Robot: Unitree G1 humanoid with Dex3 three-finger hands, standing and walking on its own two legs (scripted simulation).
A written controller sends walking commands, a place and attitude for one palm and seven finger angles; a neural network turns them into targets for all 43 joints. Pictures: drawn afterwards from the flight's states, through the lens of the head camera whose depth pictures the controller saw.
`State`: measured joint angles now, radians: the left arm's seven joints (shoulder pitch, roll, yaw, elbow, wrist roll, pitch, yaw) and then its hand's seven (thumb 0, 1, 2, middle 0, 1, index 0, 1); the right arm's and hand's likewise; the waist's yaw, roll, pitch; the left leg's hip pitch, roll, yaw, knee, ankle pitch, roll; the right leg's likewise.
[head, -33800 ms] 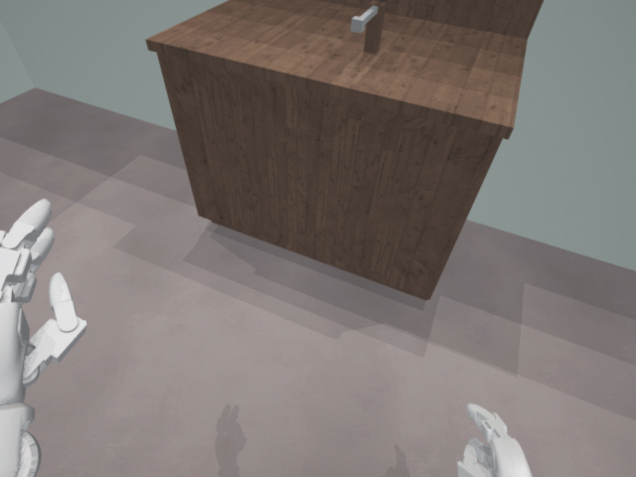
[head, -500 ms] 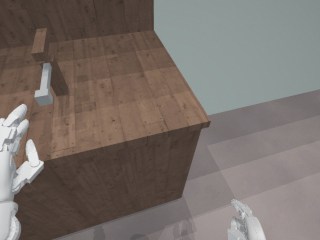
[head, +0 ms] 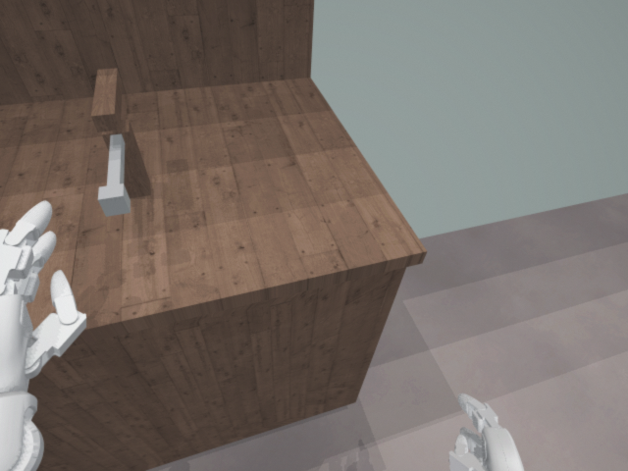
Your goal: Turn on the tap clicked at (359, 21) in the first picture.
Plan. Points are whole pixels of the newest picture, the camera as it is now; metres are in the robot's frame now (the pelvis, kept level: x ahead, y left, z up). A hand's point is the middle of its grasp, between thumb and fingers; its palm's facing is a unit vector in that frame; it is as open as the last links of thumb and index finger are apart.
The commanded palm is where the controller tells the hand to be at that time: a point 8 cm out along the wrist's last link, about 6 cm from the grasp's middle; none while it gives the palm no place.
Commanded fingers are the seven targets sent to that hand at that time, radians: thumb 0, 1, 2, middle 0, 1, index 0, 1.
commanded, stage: come to a stop and stand still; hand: left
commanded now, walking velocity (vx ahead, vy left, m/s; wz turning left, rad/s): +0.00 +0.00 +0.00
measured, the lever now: (114, 200) +0.38 +0.29 +0.15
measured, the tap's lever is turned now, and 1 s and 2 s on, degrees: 0 0 0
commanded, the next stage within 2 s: look again from close up in 0.30 s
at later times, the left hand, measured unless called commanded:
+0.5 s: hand (34, 263) +0.24 +0.29 +0.19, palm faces +0.51 -0.74 -0.45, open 7.4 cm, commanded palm +0.14 +0.29 +0.17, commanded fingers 0.00 0.90 0.90 -0.20 -0.30 -0.20 -0.30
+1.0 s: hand (98, 272) +0.25 +0.25 +0.17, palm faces +0.36 -0.82 -0.44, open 7.4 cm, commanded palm +0.19 +0.29 +0.17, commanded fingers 0.00 0.90 0.90 -0.20 -0.30 -0.20 -0.30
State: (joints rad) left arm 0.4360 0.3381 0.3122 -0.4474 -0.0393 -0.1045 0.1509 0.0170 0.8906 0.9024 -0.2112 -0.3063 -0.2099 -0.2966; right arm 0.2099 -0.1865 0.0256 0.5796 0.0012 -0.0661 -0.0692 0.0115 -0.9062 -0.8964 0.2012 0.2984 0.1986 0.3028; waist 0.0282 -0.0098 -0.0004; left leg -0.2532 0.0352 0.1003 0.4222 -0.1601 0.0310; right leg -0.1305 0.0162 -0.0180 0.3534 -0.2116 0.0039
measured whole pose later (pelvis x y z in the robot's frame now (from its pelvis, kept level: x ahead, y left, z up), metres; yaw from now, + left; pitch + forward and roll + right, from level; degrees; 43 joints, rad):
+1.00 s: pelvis +0.02 +0.01 -0.01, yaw -1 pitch +0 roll -2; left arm 0.44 0.38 0.40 -0.59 -0.03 -0.19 0.12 0.02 0.89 0.90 -0.21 -0.31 -0.21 -0.30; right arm 0.14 -0.22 0.01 0.53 0.01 -0.11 -0.01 0.01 -0.91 -0.90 0.20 0.30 0.20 0.30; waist 0.01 0.00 0.11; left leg -0.29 0.03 0.11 0.54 -0.26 0.05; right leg -0.17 0.01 0.01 0.46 -0.30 0.02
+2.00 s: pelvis -0.12 +0.06 -0.02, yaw +1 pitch -7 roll -3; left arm 0.24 0.35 0.37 -0.45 -0.03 -0.14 0.09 0.02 0.89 0.90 -0.21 -0.31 -0.21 -0.30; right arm 0.20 -0.15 0.00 0.61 0.01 -0.12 0.01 0.01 -0.91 -0.90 0.20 0.30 0.20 0.30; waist 0.02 -0.02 0.13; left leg -0.34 -0.05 0.07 0.45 -0.09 0.05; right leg -0.37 0.10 0.00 1.04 -0.45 -0.01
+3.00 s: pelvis -0.13 +0.12 -0.01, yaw -1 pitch -1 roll +0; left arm 0.40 0.39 0.37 -0.54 -0.03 -0.19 0.13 0.02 0.89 0.90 -0.21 -0.31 -0.21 -0.30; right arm 0.18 -0.18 0.01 0.58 0.01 -0.11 -0.02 0.01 -0.91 -0.90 0.20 0.30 0.20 0.30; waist 0.01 0.00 0.07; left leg -0.26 0.02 0.04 0.53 -0.25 0.00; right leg -0.16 0.05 -0.07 0.49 -0.31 -0.07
